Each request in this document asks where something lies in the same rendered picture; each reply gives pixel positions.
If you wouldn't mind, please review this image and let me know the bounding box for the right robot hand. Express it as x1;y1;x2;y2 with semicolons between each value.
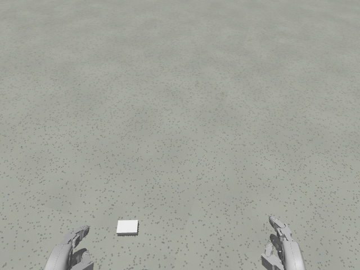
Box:
262;216;306;270

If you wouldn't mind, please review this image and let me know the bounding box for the left robot hand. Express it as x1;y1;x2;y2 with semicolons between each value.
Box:
43;226;94;270

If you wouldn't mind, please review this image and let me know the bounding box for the small box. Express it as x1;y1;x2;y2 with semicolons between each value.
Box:
116;220;138;235

